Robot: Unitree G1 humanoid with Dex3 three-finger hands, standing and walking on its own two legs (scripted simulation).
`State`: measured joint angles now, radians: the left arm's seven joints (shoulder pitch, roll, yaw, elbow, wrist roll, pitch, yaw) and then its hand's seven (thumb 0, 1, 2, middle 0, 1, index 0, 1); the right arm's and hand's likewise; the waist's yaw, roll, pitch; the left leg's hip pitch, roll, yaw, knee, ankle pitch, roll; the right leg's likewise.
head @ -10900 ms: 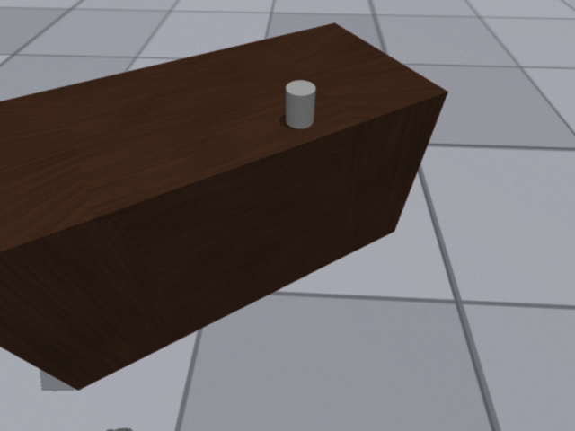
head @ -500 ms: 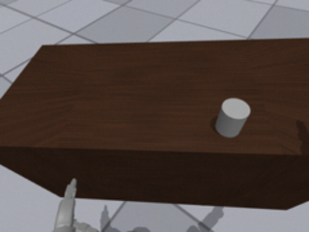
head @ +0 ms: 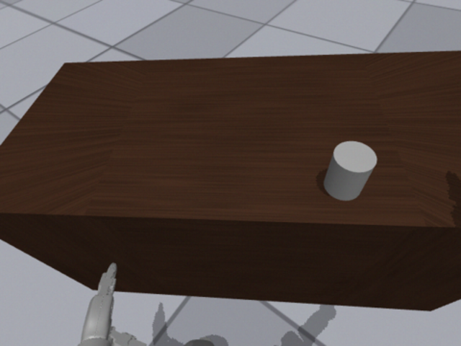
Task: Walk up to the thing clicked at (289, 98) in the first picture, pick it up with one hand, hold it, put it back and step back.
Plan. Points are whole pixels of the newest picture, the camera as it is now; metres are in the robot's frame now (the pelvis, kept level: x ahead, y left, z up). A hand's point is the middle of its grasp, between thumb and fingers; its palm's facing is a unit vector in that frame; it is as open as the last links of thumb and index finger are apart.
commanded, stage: go down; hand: right
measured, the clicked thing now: (348, 171) +0.45 -0.17 +0.01
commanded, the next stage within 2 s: approach in 0.42 s
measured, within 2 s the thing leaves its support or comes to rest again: neither
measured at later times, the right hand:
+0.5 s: hand out of the picture +0.38 -0.37 +0.15, palm faces +0.14 +0.99 +0.00, open 17.4 cm
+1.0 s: hand (414, 181) +0.41 -0.27 +0.04, palm faces +0.03 +1.00 +0.08, open 17.5 cm
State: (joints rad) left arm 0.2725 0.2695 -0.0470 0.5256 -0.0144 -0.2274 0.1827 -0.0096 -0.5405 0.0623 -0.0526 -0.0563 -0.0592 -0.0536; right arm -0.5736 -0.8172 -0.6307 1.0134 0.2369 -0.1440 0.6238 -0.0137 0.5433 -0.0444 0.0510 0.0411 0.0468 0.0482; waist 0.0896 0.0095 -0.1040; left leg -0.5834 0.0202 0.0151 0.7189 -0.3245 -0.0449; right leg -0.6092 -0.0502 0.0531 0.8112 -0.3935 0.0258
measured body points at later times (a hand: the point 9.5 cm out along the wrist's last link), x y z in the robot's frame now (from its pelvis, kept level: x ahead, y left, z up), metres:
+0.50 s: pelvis +0.00 +0.00 +0.00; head +0.05 -0.03 +0.44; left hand +0.16 +0.27 -0.05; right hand +0.37 -0.42 +0.16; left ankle +0.01 +0.15 -0.71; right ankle +0.00 -0.13 -0.71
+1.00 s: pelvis -0.01 +0.00 -0.02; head +0.07 -0.04 +0.42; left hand +0.14 +0.27 -0.05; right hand +0.40 -0.33 +0.04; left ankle +0.01 +0.15 -0.71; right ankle +0.00 -0.13 -0.71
